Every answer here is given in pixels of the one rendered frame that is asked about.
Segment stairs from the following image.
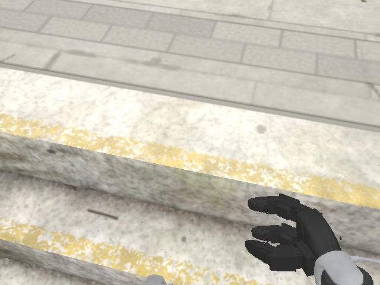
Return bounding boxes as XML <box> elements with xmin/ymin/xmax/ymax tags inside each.
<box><xmin>0</xmin><ymin>132</ymin><xmax>380</xmax><ymax>285</ymax></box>

